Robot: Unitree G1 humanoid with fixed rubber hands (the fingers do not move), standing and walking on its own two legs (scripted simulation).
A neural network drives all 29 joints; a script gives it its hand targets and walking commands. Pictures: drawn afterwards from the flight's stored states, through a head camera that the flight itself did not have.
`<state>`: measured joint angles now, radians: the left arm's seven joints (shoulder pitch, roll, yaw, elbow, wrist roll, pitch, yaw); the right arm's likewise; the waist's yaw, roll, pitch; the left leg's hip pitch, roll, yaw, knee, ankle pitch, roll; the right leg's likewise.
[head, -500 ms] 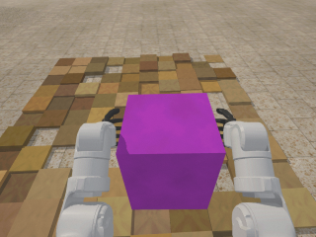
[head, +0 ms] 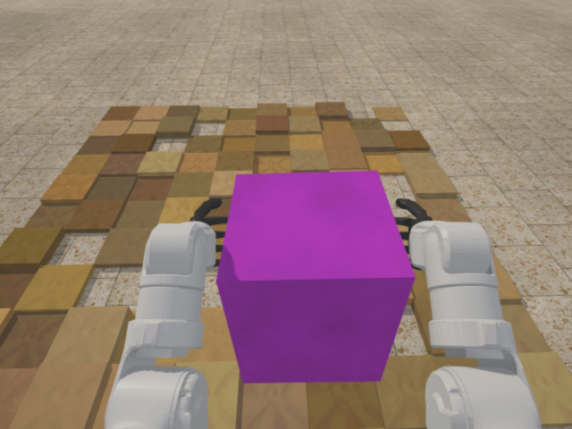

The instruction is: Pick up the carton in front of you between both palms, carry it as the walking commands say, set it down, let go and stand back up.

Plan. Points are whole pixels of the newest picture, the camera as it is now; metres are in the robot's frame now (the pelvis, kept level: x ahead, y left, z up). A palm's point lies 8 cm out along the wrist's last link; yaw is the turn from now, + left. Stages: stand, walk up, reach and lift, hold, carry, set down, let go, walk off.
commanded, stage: carry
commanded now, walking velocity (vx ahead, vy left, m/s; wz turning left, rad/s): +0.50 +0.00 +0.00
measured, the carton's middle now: (309, 278) +0.34 +0.00 +0.06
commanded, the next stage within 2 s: none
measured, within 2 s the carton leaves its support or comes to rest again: neither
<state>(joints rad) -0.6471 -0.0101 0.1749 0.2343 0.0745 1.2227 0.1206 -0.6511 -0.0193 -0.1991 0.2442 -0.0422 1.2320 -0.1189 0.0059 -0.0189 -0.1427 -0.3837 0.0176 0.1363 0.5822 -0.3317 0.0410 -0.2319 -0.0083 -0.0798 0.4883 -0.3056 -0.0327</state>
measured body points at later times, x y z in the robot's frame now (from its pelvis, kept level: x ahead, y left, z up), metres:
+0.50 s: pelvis +0.20 -0.02 -0.01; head +0.20 -0.03 +0.44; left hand +0.56 +0.13 +0.11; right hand +0.56 -0.18 +0.10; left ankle +0.05 +0.09 -0.71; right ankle +0.29 -0.10 -0.74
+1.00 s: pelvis +0.50 +0.01 -0.01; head +0.52 +0.02 +0.44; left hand +0.81 +0.18 +0.07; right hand +0.82 -0.13 +0.07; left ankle +0.63 +0.11 -0.72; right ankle +0.30 -0.10 -0.70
